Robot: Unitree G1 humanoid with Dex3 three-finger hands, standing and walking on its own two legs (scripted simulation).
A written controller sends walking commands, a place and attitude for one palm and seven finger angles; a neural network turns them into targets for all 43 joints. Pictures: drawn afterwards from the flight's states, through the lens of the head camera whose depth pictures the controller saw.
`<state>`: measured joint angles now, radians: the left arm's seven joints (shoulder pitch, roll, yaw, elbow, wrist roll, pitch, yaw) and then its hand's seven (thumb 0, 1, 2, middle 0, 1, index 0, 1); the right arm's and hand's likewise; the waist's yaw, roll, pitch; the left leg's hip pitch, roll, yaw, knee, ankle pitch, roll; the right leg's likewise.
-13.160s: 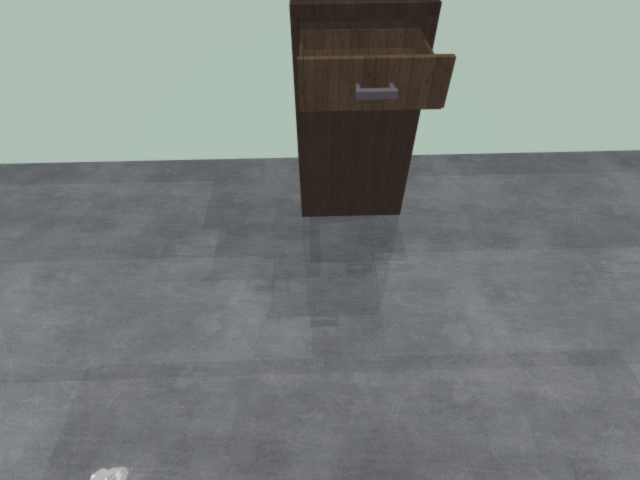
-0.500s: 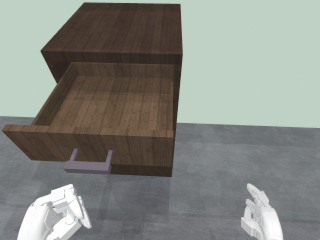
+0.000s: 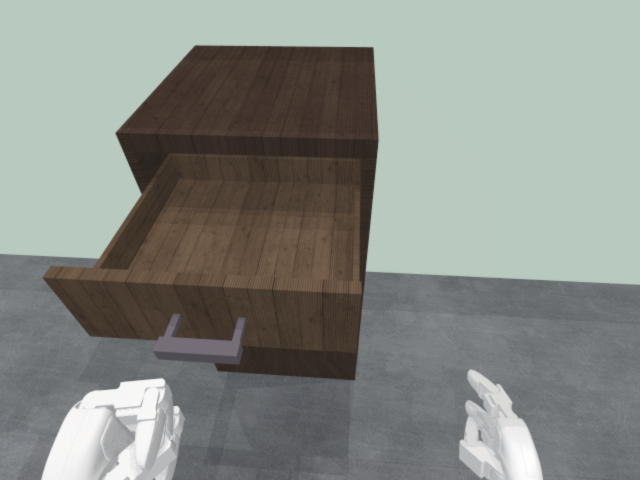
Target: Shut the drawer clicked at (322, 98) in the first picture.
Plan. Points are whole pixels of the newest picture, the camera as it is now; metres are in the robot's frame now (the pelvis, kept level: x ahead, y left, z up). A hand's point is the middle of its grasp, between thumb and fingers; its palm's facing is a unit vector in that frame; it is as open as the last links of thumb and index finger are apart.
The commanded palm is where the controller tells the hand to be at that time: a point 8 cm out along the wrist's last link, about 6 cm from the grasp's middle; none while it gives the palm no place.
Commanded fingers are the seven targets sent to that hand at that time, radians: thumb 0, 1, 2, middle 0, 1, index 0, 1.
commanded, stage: raise the hand and make a fist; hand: left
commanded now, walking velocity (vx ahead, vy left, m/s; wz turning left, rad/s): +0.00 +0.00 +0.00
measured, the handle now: (203, 336) +0.29 +0.19 +0.03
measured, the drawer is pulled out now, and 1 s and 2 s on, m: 0.29 0.29 0.29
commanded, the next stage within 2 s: bring the fist close to the handle in 0.28 s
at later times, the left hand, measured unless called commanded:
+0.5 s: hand (168, 453) +0.12 +0.15 +0.12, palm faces +0.06 -1.00 -0.06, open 3.3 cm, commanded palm +0.07 +0.20 +0.12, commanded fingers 0.00 0.90 0.90 -1.40 -1.60 -1.40 -1.60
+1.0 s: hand (209, 423) +0.17 +0.14 +0.07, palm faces +0.03 -1.00 -0.04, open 3.3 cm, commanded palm +0.13 +0.19 +0.07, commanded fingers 0.00 0.90 0.90 -1.40 -1.60 -1.40 -1.60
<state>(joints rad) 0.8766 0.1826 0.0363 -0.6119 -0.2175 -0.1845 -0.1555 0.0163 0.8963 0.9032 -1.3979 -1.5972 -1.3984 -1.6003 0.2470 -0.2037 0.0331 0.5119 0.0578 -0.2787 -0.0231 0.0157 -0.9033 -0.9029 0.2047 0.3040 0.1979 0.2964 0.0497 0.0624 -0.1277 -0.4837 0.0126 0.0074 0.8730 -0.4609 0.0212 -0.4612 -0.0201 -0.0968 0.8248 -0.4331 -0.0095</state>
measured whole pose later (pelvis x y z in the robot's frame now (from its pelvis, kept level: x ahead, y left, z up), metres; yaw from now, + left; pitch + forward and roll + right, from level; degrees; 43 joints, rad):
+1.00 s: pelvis -0.01 -0.01 -0.01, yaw +0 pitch +9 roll -1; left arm 0.64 0.16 0.03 -0.31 -0.21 -0.30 -0.14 0.02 0.90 0.90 -1.40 -1.60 -1.40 -1.60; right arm 0.25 -0.23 0.01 0.53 0.03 -0.25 -0.03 0.02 -0.90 -0.90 0.20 0.30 0.20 0.30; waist 0.01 0.05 -0.11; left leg -0.63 0.02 0.00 0.96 -0.47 0.01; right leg -0.62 -0.02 -0.10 0.93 -0.46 -0.03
